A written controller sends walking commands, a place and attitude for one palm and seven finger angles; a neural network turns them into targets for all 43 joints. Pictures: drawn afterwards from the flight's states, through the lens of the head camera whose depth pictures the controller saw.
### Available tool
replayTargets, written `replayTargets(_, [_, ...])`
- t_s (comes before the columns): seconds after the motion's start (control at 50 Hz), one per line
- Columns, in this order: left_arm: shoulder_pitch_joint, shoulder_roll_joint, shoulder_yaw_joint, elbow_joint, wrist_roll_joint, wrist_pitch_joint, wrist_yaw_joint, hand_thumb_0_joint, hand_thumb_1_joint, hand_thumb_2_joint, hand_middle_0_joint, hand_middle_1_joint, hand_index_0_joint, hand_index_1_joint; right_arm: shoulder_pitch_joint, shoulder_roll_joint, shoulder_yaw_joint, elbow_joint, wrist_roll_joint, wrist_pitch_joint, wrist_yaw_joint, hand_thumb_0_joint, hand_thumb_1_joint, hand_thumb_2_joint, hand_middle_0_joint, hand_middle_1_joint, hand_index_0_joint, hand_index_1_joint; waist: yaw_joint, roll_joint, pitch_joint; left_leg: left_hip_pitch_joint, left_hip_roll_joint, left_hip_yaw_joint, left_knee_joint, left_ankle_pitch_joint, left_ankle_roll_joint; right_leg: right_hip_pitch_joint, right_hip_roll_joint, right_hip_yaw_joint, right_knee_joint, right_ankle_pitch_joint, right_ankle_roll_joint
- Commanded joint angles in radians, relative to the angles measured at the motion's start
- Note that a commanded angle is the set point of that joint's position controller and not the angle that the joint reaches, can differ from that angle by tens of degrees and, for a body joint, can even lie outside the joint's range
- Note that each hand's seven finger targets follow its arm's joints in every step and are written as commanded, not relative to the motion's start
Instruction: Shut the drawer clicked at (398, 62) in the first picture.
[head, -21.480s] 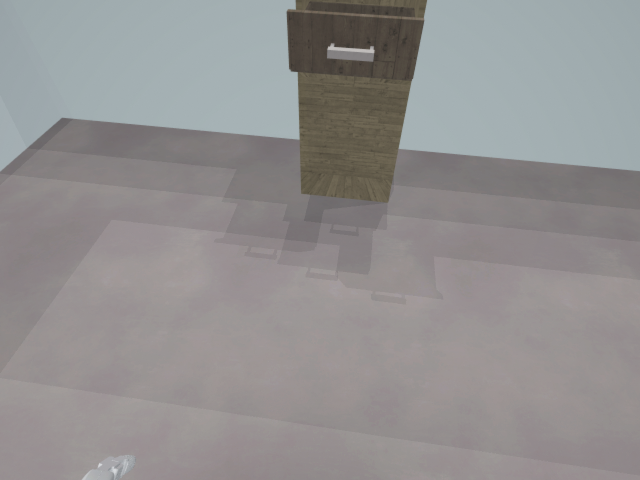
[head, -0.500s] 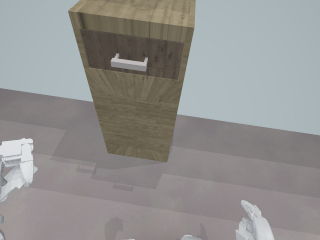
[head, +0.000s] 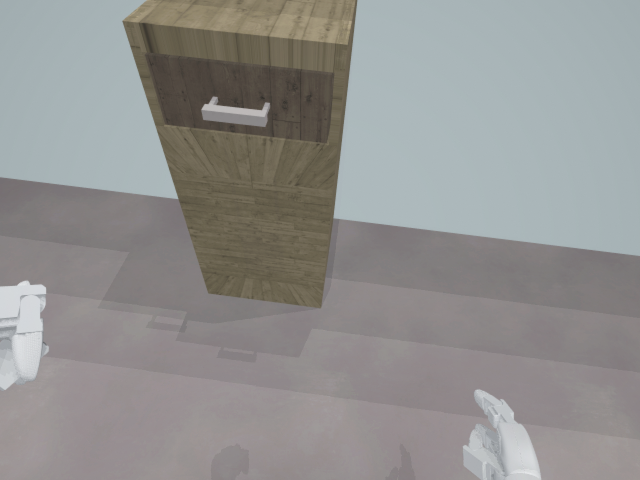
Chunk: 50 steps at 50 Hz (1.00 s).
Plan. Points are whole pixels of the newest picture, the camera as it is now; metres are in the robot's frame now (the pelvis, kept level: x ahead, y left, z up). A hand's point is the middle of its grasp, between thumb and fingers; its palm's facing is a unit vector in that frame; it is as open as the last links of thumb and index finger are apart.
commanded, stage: step back with the hand held close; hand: left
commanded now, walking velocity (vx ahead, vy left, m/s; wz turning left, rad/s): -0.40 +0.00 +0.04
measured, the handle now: (237, 109) +0.78 +0.22 +0.03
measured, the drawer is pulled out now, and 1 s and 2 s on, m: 0.00 0.00 0.00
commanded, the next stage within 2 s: stop stepping back and stand still in 0.06 s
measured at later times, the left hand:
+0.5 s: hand out of the picture +0.02 +0.23 +0.17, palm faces +0.46 -0.79 -0.40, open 3.2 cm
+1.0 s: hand out of the picture -0.06 +0.19 +0.17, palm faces +0.45 -0.79 -0.42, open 3.2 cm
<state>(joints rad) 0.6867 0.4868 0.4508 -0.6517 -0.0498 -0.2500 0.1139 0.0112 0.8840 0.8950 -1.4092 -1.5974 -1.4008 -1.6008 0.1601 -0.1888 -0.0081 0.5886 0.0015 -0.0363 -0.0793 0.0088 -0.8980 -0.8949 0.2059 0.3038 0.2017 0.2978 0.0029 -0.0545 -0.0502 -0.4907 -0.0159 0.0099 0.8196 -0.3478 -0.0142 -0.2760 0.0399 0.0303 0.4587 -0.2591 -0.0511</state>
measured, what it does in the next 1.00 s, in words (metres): walks backwards: left foot, then left foot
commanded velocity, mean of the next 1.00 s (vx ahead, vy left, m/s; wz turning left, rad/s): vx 0.14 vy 0.05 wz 0.00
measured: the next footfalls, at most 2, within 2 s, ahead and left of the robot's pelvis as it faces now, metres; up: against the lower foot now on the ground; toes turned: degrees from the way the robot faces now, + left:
left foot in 0.06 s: +0.02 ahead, +0.12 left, +0.00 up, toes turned +3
left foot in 0.56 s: -0.17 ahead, +0.12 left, +0.00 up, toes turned +5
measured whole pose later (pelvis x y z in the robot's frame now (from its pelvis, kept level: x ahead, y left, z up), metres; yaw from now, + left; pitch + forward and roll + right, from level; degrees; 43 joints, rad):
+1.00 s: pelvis -0.22 -0.05 +0.00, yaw +4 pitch -1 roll +2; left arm 0.62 0.35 0.33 -0.56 0.00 -0.22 0.13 0.01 0.89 0.90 -1.41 -1.60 -1.40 -1.60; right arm 0.28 -0.21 0.01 0.64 -0.03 -0.13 -0.10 0.01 -0.90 -0.89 0.21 0.30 0.20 0.30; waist 0.00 -0.05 -0.06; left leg -0.27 0.01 0.10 0.58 -0.40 0.06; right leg -0.35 -0.01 -0.09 0.50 -0.27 -0.06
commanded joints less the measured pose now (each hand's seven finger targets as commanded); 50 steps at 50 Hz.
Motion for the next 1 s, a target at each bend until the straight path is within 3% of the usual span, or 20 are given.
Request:
replayTargets(0.0, [-0.114, 0.039, -0.003, -0.05, 0.01, 0.0, 0.03, 0.0, 0.9, 0.9, -1.4, -1.6, -1.4, -1.6, -0.113, -0.114, -0.025, -0.132, -0.005, -0.035, -0.036, 0.0, -0.9, -0.9, 0.2, 0.3, 0.2, 0.3, -0.03, 0.044, 0.004, 0.181, 0.02, 0.024, -0.376, 0.215, -0.001, 0.002, -0.196, 0.035, 0.018, 0.729, 0.005])
replayTargets(0.04, [-0.128, 0.058, -0.015, -0.098, 0.018, -0.014, 0.029, 0.0, 0.9, 0.9, -1.4, -1.6, -1.4, -1.6, -0.065, -0.158, -0.05, -0.139, 0.002, -0.043, -0.035, 0.0, -0.9, -0.9, 0.2, 0.3, 0.2, 0.3, -0.01, 0.179, -0.125, 0.339, 0.193, -0.107, -0.467, 0.727, 0.067, -0.015, -0.081, -0.005, 0.148, 0.345, 0.092])
replayTargets(0.1, [-0.045, 0.091, 0.022, -0.166, 0.01, -0.037, 0.035, 0.0, 0.9, 0.9, -1.4, -1.6, -1.4, -1.6, -0.036, -0.143, -0.066, -0.155, -0.005, -0.098, -0.005, 0.0, -0.9, -0.9, 0.2, 0.3, 0.2, 0.3, 0.017, 0.243, -0.225, 0.442, 0.314, -0.219, -0.411, 0.85, 0.172, -0.168, -0.031, 0.03, 0.304, -0.161, 0.091])
replayTargets(0.22, [0.022, 0.105, 0.087, -0.251, 0.012, -0.008, 0.048, 0.0, 0.9, 0.9, -1.4, -1.6, -1.4, -1.6, -0.048, -0.15, -0.047, -0.195, 0.008, -0.127, 0.012, 0.0, -0.9, -0.9, 0.2, 0.3, 0.2, 0.3, 0.017, 0.16, -0.086, 0.008, 0.194, -0.088, -0.44, -0.018, 0.1, 0.177, -0.065, -0.014, 0.07, -0.068, 0.068])
replayTargets(0.26, [-0.003, 0.138, 0.111, -0.17, 0.011, 0.008, 0.057, 0.0, 0.9, 0.9, -1.4, -1.6, -1.4, -1.6, -0.073, -0.128, -0.05, -0.199, 0.008, -0.099, 0.003, 0.0, -0.9, -0.9, 0.2, 0.3, 0.2, 0.3, 0.006, -0.163, 0.027, 0.025, -0.025, 0.005, 0.029, -0.134, -0.006, -0.165, -0.34, 0.476, -0.36, -0.559, -0.086])
replayTargets(0.28, [-0.085, 0.111, 0.09, -0.123, 0.002, 0.012, 0.059, 0.0, 0.9, 0.9, -1.4, -1.6, -1.4, -1.6, -0.067, -0.13, -0.048, -0.155, -0.004, -0.091, 0.001, 0.0, -0.9, -0.9, 0.2, 0.3, 0.2, 0.3, -0.002, -0.17, 0.097, 0.023, 0.001, -0.037, 0.223, -0.091, -0.008, -0.291, -0.422, 0.5, -0.403, -0.599, -0.129])
replayTargets(0.38, [-0.152, 0.039, 0.005, 0.031, 0.016, 0.019, 0.047, 0.0, 0.9, 0.9, -1.4, -1.6, -1.4, -1.6, -0.029, -0.125, -0.031, -0.113, -0.012, -0.085, -0.022, 0.0, -0.9, -0.9, 0.2, 0.3, 0.2, 0.3, -0.035, -0.091, 0.006, 0.155, 0.037, 0.019, 0.089, 0.007, 0.025, -0.267, -0.285, 0.162, -0.287, -0.47, -0.047])
replayTargets(0.48, [-0.201, 0.026, -0.038, -0.092, 0.041, 0.018, 0.069, 0.0, 0.9, 0.9, -1.4, -1.6, -1.4, -1.6, 0.011, -0.139, -0.024, -0.113, -0.021, -0.13, -0.027, 0.0, -0.9, -0.9, 0.2, 0.3, 0.2, 0.3, -0.036, -0.01, -0.061, 0.308, 0.017, 0.086, -0.439, -0.082, 0.086, -0.062, -0.223, 0.066, -0.076, -0.358, 0.006])
replayTargets(0.54, [-0.181, 0.061, -0.006, -0.191, 0.065, -0.006, 0.074, 0.0, 0.9, 0.9, -1.4, -1.6, -1.4, -1.6, 0.009, -0.154, -0.029, -0.138, -0.021, -0.157, -0.016, 0.0, -0.9, -0.9, 0.2, 0.3, 0.2, 0.3, -0.035, 0.412, 0.03, 0.271, 0.333, -0.372, -0.661, -0.268, 0.258, -0.283, -0.02, -0.095, 0.585, -0.244, 0.086])
replayTargets(0.56, [-0.149, 0.104, 0.045, -0.204, 0.08, -0.011, 0.067, 0.0, 0.9, 0.9, -1.4, -1.6, -1.4, -1.6, -0.004, -0.152, -0.044, -0.129, -0.023, -0.165, -0.009, 0.0, -0.9, -0.9, 0.2, 0.3, 0.2, 0.3, -0.011, 0.304, -0.025, 0.275, 0.308, -0.272, -0.584, 0.013, 0.254, -0.264, -0.023, -0.056, 0.693, -0.221, 0.091])
replayTargets(0.6, [-0.117, 0.132, 0.089, -0.175, 0.057, -0.02, 0.065, 0.0, 0.9, 0.9, -1.4, -1.6, -1.4, -1.6, 0.004, -0.133, -0.037, -0.111, -0.01, -0.171, 0.012, 0.0, -0.9, -0.9, 0.2, 0.3, 0.2, 0.3, -0.017, 0.299, 0.055, 0.17, 0.316, -0.31, -0.602, -0.162, 0.247, -0.289, -0.09, -0.015, 0.631, -0.2, 0.059])
replayTargets(0.66, [-0.076, 0.079, 0.069, -0.04, 0.049, -0.02, 0.06, 0.0, 0.9, 0.9, -1.4, -1.6, -1.4, -1.6, -0.008, -0.149, -0.032, -0.107, -0.012, -0.153, -0.006, 0.0, -0.9, -0.9, 0.2, 0.3, 0.2, 0.3, 0.02, 0.22, 0.126, -0.123, 0.212, -0.099, -0.444, -0.228, 0.131, 0.158, -0.055, -0.105, 0.179, -0.18, 0.04])
replayTargets(0.68, [-0.07, 0.087, 0.071, 0.001, 0.05, -0.014, 0.058, 0.0, 0.9, 0.9, -1.4, -1.6, -1.4, -1.6, -0.019, -0.153, -0.042, -0.105, -0.013, -0.144, -0.01, 0.0, -0.9, -0.9, 0.2, 0.3, 0.2, 0.3, 0.035, 0.072, 0.116, -0.226, 0.123, -0.03, -0.222, -0.248, 0.095, 0.264, -0.082, 0.004, 0.043, -0.236, 0.018])
replayTargets(0.7, [-0.095, 0.088, 0.062, 0.029, 0.051, -0.006, 0.053, 0.0, 0.9, 0.9, -1.4, -1.6, -1.4, -1.6, -0.029, -0.142, -0.059, -0.111, -0.003, -0.125, -0.002, 0.0, -0.9, -0.9, 0.2, 0.3, 0.2, 0.3, 0.029, -0.27, 0.121, -0.266, -0.005, 0.046, 0.16, -0.233, 0.06, 0.15, -0.292, 0.412, -0.212, -0.503, -0.049])
replayTargets(0.72, [-0.17, 0.092, 0.061, -0.001, 0.035, -0.015, 0.035, 0.0, 0.9, 0.9, -1.4, -1.6, -1.4, -1.6, -0.054, -0.164, -0.07, -0.108, -0.002, -0.124, -0.001, 0.0, -0.9, -0.9, 0.2, 0.3, 0.2, 0.3, -0.001, -0.311, 0.112, -0.223, -0.014, -0.049, 0.402, -0.145, 0.05, -0.013, -0.419, 0.639, -0.365, -0.588, -0.056])
replayTargets(0.78, [-0.23, 0.081, 0.055, -0.017, 0.046, -0.045, 0.012, 0.0, 0.9, 0.9, -1.4, -1.6, -1.4, -1.6, 0.0, -0.136, -0.054, -0.063, -0.021, -0.121, 0.007, 0.0, -0.9, -0.9, 0.2, 0.3, 0.2, 0.3, -0.038, -0.027, 0.028, -0.047, 0.042, -0.024, 0.407, 0.005, 0.034, -0.176, -0.359, 0.453, -0.35, -0.663, -0.087])
replayTargets(0.84, [-0.171, 0.047, 0.004, -0.07, 0.036, -0.042, 0.014, 0.0, 0.9, 0.9, -1.4, -1.6, -1.4, -1.6, -0.003, -0.123, -0.038, -0.078, -0.018, -0.124, -0.005, 0.0, -0.9, -0.9, 0.2, 0.3, 0.2, 0.3, -0.027, -0.095, 0.006, 0.127, 0.039, 0.065, 0.131, 0.014, 0.042, -0.242, -0.299, 0.204, -0.339, -0.532, -0.045])
replayTargets(0.92, [-0.153, 0.056, 0.008, -0.119, 0.048, -0.024, 0.05, 0.0, 0.9, 0.9, -1.4, -1.6, -1.4, -1.6, 0.001, -0.116, -0.022, -0.087, -0.031, -0.15, -0.034, 0.0, -0.9, -0.9, 0.2, 0.3, 0.2, 0.3, -0.014, -0.069, -0.029, 0.318, 0.014, 0.118, -0.264, -0.037, 0.071, -0.167, -0.265, 0.121, -0.251, -0.451, -0.029])
replayTargets(0.96, [-0.182, 0.052, 0.001, -0.142, 0.056, -0.026, 0.058, 0.0, 0.9, 0.9, -1.4, -1.6, -1.4, -1.6, 0.018, -0.138, -0.021, -0.099, -0.038, -0.152, -0.035, 0.0, -0.9, -0.9, 0.2, 0.3, 0.2, 0.3, -0.027, 0.142, 0.006, 0.349, 0.064, 0.008, -0.466, -0.119, 0.102, -0.172, -0.189, 0.078, -0.04, -0.379, -0.001])
replayTargets(0.98, [-0.207, 0.041, 0.001, -0.163, 0.056, -0.036, 0.062, 0.0, 0.9, 0.9, -1.4, -1.6, -1.4, -1.6, 0.016, -0.163, -0.027, -0.111, -0.038, -0.152, -0.031, 0.0, -0.9, -0.9, 0.2, 0.3, 0.2, 0.3, -0.025, 0.352, 0.027, 0.326, 0.213, -0.235, -0.612, -0.284, 0.16, -0.22, -0.077, -0.002, 0.223, -0.279, 0.038])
